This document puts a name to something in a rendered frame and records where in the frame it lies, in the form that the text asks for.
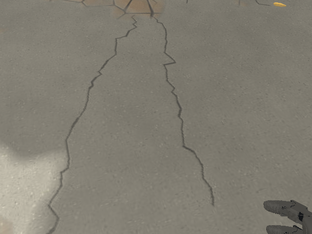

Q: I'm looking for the right robot hand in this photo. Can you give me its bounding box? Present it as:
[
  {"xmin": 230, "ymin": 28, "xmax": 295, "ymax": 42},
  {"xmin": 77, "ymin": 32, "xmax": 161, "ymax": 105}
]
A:
[{"xmin": 263, "ymin": 200, "xmax": 312, "ymax": 234}]

